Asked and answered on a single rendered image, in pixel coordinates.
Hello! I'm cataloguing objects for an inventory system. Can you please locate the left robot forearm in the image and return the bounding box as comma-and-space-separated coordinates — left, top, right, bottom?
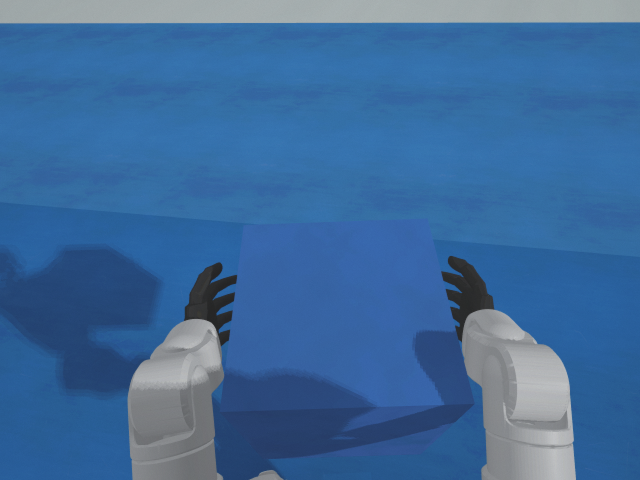
128, 319, 224, 480

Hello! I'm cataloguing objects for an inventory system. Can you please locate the right robot hand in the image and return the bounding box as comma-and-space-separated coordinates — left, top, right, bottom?
441, 256, 494, 342

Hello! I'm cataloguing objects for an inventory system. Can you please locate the carton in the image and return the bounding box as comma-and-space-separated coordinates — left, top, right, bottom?
220, 218, 475, 459

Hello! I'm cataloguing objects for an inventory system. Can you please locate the right robot forearm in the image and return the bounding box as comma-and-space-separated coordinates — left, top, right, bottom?
462, 309, 576, 480

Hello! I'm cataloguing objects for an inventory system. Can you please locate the left robot hand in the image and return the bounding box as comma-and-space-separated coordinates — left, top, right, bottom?
184, 262, 237, 346

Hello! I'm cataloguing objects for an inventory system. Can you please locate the left robot shin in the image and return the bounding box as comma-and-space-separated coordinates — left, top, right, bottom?
259, 470, 281, 478

